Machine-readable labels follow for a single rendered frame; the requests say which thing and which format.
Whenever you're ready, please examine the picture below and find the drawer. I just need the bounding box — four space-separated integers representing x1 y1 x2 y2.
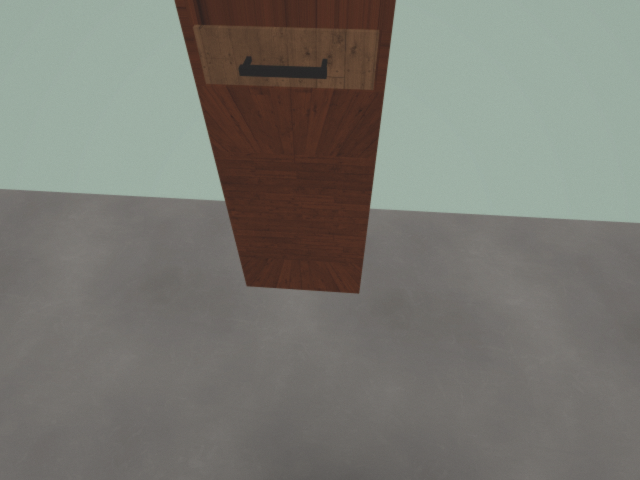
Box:
193 25 379 90

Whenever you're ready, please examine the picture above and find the handle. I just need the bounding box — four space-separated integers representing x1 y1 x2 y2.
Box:
239 56 327 79

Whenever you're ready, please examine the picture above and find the cabinet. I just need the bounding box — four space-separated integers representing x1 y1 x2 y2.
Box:
175 0 396 294

